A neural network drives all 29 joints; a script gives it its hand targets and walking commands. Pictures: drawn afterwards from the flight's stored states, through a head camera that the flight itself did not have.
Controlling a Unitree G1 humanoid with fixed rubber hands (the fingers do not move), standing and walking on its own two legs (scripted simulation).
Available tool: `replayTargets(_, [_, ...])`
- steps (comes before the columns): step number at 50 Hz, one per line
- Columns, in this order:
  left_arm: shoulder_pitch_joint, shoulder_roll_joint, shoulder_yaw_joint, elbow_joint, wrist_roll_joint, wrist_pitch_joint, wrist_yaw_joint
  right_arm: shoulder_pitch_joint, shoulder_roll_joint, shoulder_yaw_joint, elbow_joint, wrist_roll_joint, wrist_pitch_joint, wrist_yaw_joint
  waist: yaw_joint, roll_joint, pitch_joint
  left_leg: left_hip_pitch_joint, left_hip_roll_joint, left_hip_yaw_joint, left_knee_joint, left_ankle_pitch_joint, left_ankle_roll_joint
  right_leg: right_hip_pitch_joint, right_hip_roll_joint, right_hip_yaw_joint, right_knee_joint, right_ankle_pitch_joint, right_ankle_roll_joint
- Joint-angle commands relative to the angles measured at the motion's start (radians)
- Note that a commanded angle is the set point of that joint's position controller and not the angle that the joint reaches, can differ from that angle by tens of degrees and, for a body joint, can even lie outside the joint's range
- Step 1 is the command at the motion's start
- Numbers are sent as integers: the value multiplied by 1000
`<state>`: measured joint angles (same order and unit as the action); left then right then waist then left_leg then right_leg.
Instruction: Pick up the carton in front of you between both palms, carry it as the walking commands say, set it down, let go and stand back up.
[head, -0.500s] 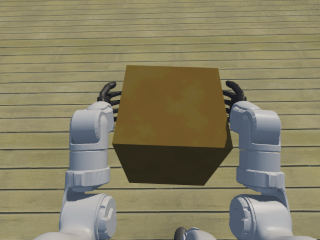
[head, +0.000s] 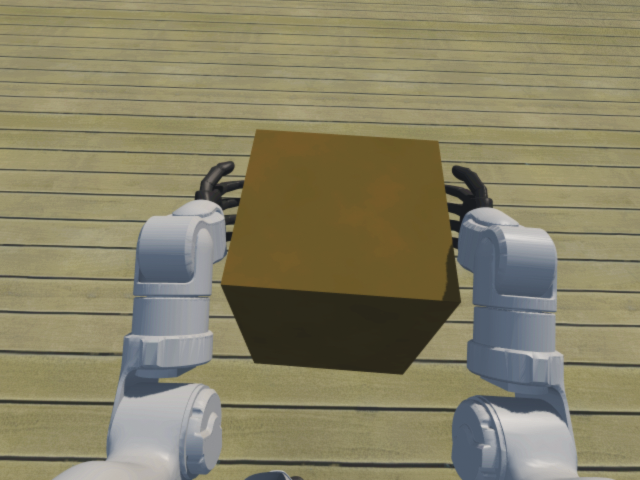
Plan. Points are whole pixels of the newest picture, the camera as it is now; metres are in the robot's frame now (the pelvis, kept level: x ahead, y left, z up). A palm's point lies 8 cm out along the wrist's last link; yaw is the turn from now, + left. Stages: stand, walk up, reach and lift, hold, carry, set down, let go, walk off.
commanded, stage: carry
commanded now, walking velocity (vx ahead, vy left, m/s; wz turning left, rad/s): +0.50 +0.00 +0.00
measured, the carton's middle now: (336, 263) +0.36 +0.01 +0.06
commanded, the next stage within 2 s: none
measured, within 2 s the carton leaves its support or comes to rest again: neither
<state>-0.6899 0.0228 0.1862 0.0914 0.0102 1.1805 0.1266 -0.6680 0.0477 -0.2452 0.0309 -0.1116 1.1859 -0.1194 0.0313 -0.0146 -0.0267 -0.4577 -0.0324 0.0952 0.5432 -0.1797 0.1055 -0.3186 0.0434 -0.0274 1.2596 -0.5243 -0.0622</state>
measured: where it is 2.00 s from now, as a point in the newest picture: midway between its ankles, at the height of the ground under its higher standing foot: (325, 201)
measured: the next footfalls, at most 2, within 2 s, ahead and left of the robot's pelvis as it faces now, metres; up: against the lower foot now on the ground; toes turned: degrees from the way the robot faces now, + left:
right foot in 0.36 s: +0.43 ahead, -0.07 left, +0.00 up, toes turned -5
left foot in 0.84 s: +0.74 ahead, +0.12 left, +0.00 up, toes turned +11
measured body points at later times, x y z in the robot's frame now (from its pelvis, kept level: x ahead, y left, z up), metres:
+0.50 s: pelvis +0.33 -0.02 +0.01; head +0.41 -0.02 +0.45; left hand +0.69 +0.15 +0.08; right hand +0.72 -0.16 +0.09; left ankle +0.19 +0.09 -0.62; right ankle +0.39 -0.07 -0.73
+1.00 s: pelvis +0.66 +0.05 +0.01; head +0.65 +0.05 +0.46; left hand +0.93 +0.19 +0.06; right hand +0.92 -0.12 +0.06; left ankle +0.70 +0.11 -0.73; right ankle +0.56 -0.07 -0.64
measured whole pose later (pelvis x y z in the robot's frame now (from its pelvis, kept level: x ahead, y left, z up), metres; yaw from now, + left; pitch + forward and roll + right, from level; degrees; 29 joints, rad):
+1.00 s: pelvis +0.66 +0.05 +0.01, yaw -1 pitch +4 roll +0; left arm -0.11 -0.13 0.11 -0.24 0.13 1.19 0.08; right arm -0.13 0.13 -0.10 -0.20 -0.11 1.17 -0.09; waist -0.02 -0.02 -0.12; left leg -0.33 0.01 0.23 0.43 -0.18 0.08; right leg -0.43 -0.06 -0.06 1.12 -0.35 -0.02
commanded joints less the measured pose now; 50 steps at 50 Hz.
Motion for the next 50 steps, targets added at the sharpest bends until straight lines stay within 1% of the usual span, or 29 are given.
replayTargets(1, [-700,-1085,-649,-74,-401,21,-239,-574,943,629,49,417,17,246,-89,146,-483,705,369,-568,-97,181,193,-537,-59,81,154,83,12])
replayTargets(2, [-721,-1114,-645,-93,-400,13,-231,-651,1002,652,3,458,11,252,-70,97,-444,608,367,-524,-103,287,197,-525,-75,71,105,121,27])
replayTargets(3, [-726,-1133,-635,-113,-389,6,-222,-709,1050,676,-34,495,5,254,-63,73,-446,551,353,-486,-104,295,180,-490,-94,63,56,134,33])
replayTargets(5, [-700,-1157,-626,-141,-368,-10,-204,-757,1106,705,-96,540,-9,254,-69,82,-453,511,302,-409,-117,281,150,-470,-98,32,-11,142,40])
replayTargets(7, [-655,-1160,-628,-163,-342,-28,-189,-743,1128,725,-127,555,-22,253,-81,110,-465,567,270,-349,-90,416,140,-522,-97,8,-80,186,39])
replayTargets(11, [-569,-1133,-657,-203,-294,-63,-176,-673,1130,775,-162,557,-56,256,-110,102,-457,629,212,-238,-65,689,89,-493,-64,-57,-345,344,21])
replayTargets(15, [-524,-1078,-695,-249,-275,-84,-177,-609,1088,815,-182,553,-81,257,-124,134,-441,633,148,-119,-30,881,28,-232,32,-171,-728,557,2])
replayTargets(17, [-521,-1041,-707,-275,-276,-85,-181,-591,1051,829,-193,552,-83,254,-70,163,-512,566,155,-61,137,920,-27,87,29,-170,-878,689,-23])
replayTargets(18, [-506,-1018,-702,-278,-276,-82,-185,-592,1031,836,-192,549,-81,253,-27,134,-546,440,145,-46,248,773,-44,302,-31,-131,-896,732,-31])
replayTargets(19, [-490,-989,-696,-281,-278,-76,-193,-585,1015,837,-185,542,-75,254,-19,-26,-615,197,117,-73,410,176,-67,592,-279,115,-755,1061,-67])
replayTargets(20, [-444,-946,-678,-236,-264,-69,-194,-539,1017,822,-151,535,-58,251,2,-251,-727,-150,-23,-113,757,-399,-124,898,-499,488,-742,1048,-296])
replayTargets(21, [-369,-974,-682,-212,-279,-62,-200,-495,986,806,-148,519,-50,248,24,-189,-757,-232,16,-150,844,-373,-100,894,-472,539,-805,830,-294])
replayTargets(22, [-395,-997,-695,-251,-295,-60,-208,-508,1002,802,-158,514,-46,247,20,-138,-684,-279,39,-152,794,-310,-88,828,-407,449,-832,815,-232])
replayTargets(23, [-438,-1032,-712,-289,-317,-52,-218,-508,1016,791,-164,497,-44,245,7,-57,-600,-294,54,-134,712,-251,-88,753,-383,371,-855,873,-182])
replayTargets(24, [-468,-1066,-730,-321,-341,-44,-228,-477,1021,778,-167,475,-43,241,3,-26,-550,-276,70,-120,635,-205,-96,685,-364,316,-879,903,-148])
replayTargets(26, [-475,-1099,-747,-366,-372,-32,-245,-399,1034,768,-180,434,-40,230,-8,-38,-518,-203,78,-91,501,-169,-116,607,-327,233,-919,900,-95])
replayTargets(27, [-454,-1105,-754,-382,-378,-25,-254,-352,1034,765,-187,409,-39,224,-8,-55,-510,-191,71,-70,440,-165,-122,598,-319,203,-928,930,-87])
replayTargets(32, [-244,-1086,-755,-386,-356,3,-302,-152,1029,787,-237,315,-35,204,-8,-132,-423,-199,54,20,209,-54,-132,573,-270,61,-951,1033,-62])
replayTargets(37, [-71,-1042,-765,-382,-305,1,-323,-62,1040,855,-295,337,-18,237,-5,-165,-284,-129,41,73,-1,130,-118,498,-245,-38,-992,1040,-49])
replayTargets(40, [30,-1046,-761,-388,-291,7,-321,15,1029,848,-298,364,-2,262,-10,-165,-271,62,29,116,-84,174,-89,428,-249,-86,-899,1076,-14])
replayTargets(41, [55,-1045,-760,-394,-288,10,-320,55,1031,841,-289,365,1,270,-24,-137,-293,203,3,153,-137,176,-85,372,-228,-129,-791,1054,9])
replayTargets(42, [79,-1042,-762,-399,-282,12,-320,95,1028,833,-281,364,4,278,-33,-95,-330,387,13,149,-125,99,-80,252,-198,-152,-667,943,30])
replayTargets(43, [81,-1034,-763,-403,-276,15,-321,118,1017,827,-281,364,8,284,-53,35,-375,554,209,-112,-146,15,-52,73,-164,-143,-444,611,58])
replayTargets(44, [49,-1046,-782,-426,-284,23,-319,92,1015,821,-259,366,1,292,-51,293,-419,749,460,-562,-246,-93,104,-251,-36,-104,-166,183,87])
replayTargets(45, [31,-1036,-789,-434,-289,20,-319,110,1039,827,-253,382,-4,295,-52,278,-383,696,467,-639,-308,-38,139,-355,-40,-2,-19,41,57])
replayTargets(46, [14,-1066,-796,-431,-298,13,-320,88,1060,832,-277,393,-10,298,-50,210,-359,634,438,-537,-300,30,126,-376,-90,26,28,58,35])
replayTargets(47, [16,-1094,-799,-433,-305,1,-319,68,1081,842,-295,405,-15,301,-48,102,-351,567,418,-450,-295,64,104,-361,-130,41,12,115,28])
replayTargets(48, [30,-1112,-801,-431,-306,-8,-318,52,1091,854,-315,416,-21,302,-43,40,-328,486,396,-360,-324,52,71,-332,-167,47,-60,173,33])
replayTargets(50, [64,-1133,-809,-429,-301,-22,-311,50,1097,869,-336,428,-32,306,-38,75,-323,410,350,-240,-375,-28,32,-274,-170,9,-182,243,52])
